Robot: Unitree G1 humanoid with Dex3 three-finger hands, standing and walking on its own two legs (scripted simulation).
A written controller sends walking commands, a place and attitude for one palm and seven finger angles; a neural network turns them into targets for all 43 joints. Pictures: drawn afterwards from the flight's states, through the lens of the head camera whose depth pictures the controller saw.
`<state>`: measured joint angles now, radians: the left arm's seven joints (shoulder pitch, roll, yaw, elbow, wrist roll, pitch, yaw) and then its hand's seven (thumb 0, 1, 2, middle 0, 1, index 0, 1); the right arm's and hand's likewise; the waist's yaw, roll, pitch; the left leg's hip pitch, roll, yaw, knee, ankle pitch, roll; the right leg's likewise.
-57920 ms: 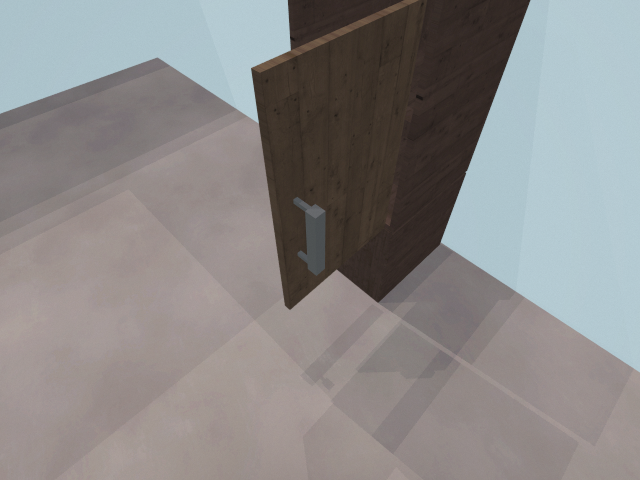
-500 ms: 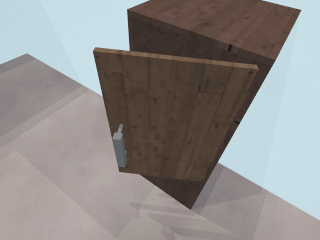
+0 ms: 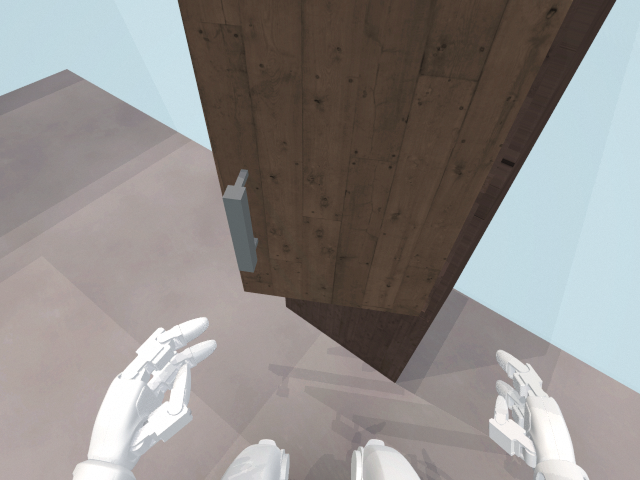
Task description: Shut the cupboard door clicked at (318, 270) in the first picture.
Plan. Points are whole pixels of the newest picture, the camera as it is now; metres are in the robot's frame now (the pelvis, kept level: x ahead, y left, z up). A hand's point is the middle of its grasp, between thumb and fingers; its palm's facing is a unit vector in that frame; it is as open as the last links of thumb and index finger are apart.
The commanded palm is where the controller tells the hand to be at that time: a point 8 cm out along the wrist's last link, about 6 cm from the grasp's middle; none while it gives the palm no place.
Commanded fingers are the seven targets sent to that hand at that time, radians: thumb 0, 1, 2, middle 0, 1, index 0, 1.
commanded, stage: raise the hand and make a fist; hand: left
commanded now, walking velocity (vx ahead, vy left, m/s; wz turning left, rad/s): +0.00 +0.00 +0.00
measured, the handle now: (245, 222) +0.48 +0.15 +0.02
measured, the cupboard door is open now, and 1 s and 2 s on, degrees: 28 28 28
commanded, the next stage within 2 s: bring the fist close to the handle in 1.54 s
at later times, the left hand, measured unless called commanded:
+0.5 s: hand (166, 385) +0.22 +0.19 +0.03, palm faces -0.04 -1.00 -0.04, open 4.0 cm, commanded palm +0.19 +0.24 +0.03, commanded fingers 0.00 0.90 0.90 -1.01 -1.18 -1.01 -1.18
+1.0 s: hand (145, 376) +0.23 +0.22 +0.03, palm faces -0.07 -1.00 -0.03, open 3.1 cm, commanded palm +0.21 +0.27 +0.03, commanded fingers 0.00 0.90 0.90 -1.30 -1.50 -1.30 -1.50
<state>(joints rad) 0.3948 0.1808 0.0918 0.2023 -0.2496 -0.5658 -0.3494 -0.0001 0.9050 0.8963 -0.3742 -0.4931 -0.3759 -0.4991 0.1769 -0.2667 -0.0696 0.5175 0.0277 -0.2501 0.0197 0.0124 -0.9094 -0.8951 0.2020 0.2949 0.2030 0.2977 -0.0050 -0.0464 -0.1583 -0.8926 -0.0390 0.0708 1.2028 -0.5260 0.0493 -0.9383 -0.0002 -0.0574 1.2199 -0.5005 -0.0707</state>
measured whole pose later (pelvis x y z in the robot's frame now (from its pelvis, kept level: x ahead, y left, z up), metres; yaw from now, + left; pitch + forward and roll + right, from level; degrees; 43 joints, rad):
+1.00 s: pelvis +0.02 +0.03 -0.01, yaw +0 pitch +19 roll -4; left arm 0.40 0.27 0.13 -0.02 -0.28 -0.43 -0.32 0.01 0.90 0.90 -1.25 -1.45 -1.25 -1.46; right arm 0.20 -0.23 0.02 0.45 0.02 -0.17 -0.03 0.01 -0.91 -0.89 0.20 0.30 0.21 0.30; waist 0.01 0.02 -0.18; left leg -1.06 -0.03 0.01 1.31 -0.59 0.08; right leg -1.05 0.01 -0.12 1.24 -0.53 -0.04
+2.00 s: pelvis +0.02 +0.01 -0.02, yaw +1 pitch +20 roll -3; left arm 0.20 0.25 0.07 0.08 -0.23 -0.40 -0.25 0.01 0.90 0.90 -1.30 -1.50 -1.30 -1.50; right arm 0.22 -0.25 0.02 0.49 0.03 -0.14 -0.02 0.01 -0.91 -0.89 0.20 0.30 0.21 0.30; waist -0.02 0.03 -0.19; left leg -1.09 -0.02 0.01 1.32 -0.59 0.06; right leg -1.08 0.02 -0.12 1.26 -0.54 -0.06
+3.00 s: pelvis +0.02 +0.00 -0.01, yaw +0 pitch +21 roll +0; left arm -0.24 0.16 0.04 0.55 -0.14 -0.50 -0.08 0.01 0.90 0.90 -1.30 -1.50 -1.30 -1.50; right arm 0.25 -0.24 0.00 0.57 0.01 0.01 0.02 0.01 -0.91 -0.89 0.20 0.29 0.20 0.30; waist -0.05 0.02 -0.17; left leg -1.05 -0.03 0.04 1.24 -0.56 0.05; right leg -1.08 0.02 -0.08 1.22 -0.52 -0.07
